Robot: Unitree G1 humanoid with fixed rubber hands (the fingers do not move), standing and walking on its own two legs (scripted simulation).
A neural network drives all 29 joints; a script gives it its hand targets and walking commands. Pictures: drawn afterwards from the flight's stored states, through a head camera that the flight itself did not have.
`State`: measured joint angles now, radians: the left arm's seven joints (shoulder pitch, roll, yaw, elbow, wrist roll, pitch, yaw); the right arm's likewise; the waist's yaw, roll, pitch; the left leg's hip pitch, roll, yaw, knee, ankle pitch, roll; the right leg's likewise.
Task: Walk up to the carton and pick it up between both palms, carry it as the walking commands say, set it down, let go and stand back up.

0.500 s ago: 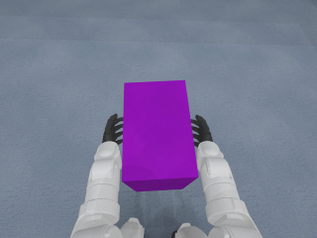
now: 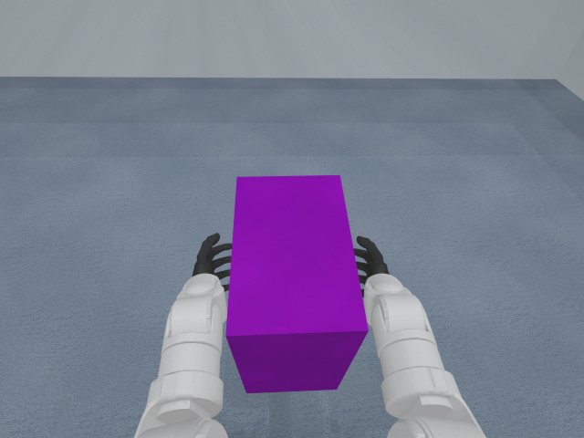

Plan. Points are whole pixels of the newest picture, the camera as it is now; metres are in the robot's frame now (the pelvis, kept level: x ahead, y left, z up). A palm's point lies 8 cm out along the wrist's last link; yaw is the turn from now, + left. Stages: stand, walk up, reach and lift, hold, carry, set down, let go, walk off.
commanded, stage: reach and lift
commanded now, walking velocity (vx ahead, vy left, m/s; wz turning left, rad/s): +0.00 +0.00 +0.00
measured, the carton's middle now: (290, 290) +0.36 +0.02 -0.02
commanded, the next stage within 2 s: hold in 1.38 s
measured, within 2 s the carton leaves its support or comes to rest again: neither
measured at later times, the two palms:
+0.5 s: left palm (224, 274) +0.33 +0.11 +0.06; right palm (397, 280) +0.32 -0.13 +0.06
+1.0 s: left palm (213, 278) +0.33 +0.13 +0.06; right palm (389, 279) +0.32 -0.12 +0.06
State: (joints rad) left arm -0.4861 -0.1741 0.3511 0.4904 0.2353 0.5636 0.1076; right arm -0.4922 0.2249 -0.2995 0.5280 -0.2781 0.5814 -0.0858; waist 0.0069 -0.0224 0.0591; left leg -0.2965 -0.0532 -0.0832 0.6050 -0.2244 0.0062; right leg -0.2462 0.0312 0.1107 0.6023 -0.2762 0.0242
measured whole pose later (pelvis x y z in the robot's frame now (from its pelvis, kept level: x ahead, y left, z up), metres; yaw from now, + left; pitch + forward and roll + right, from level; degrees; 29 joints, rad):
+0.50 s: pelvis +0.01 -0.01 +0.01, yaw -1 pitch -8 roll +0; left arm -0.44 -0.19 0.33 0.43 0.25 0.68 0.11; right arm -0.47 0.22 -0.27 0.46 -0.29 0.72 -0.06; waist -0.02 -0.02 0.07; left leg -0.16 -0.04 -0.07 0.50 -0.21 0.00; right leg -0.12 0.03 0.13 0.52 -0.26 0.02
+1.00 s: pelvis +0.02 +0.00 +0.01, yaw -1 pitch -8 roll +0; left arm -0.36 -0.18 0.26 0.35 0.24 0.72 0.11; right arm -0.39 0.19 -0.16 0.41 -0.25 0.75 -0.08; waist -0.02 -0.01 0.04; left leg -0.14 -0.04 -0.08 0.50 -0.21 0.01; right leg -0.09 0.03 0.12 0.48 -0.25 0.02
